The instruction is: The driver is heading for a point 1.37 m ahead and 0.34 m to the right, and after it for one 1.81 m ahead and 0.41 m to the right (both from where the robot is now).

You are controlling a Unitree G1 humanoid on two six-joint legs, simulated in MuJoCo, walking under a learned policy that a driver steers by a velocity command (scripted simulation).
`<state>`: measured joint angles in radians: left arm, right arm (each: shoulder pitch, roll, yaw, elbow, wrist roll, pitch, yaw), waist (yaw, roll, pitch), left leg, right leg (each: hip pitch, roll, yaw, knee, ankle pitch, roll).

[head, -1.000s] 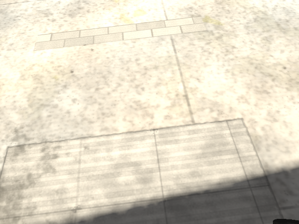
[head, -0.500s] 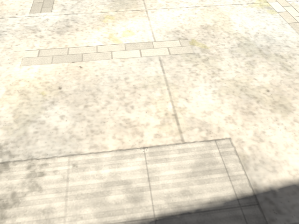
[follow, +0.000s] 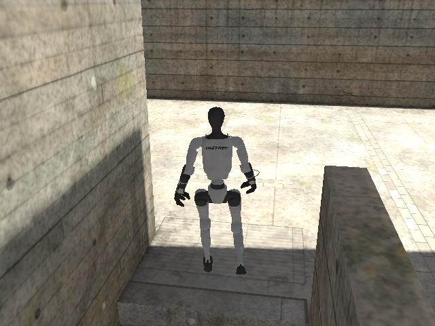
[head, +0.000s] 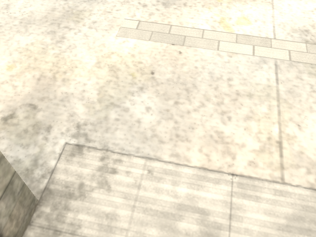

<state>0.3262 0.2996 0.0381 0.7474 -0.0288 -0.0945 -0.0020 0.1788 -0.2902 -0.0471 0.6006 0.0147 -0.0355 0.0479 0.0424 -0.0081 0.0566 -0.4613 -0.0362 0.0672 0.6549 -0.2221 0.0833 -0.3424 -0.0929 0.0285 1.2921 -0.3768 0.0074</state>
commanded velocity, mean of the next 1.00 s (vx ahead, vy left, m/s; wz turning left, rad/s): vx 0.49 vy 0.00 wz -0.38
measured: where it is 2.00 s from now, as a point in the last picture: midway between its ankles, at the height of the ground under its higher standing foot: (218, 146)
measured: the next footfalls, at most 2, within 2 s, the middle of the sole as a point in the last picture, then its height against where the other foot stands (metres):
right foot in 0.46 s outside the picture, level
left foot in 0.92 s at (175, 167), level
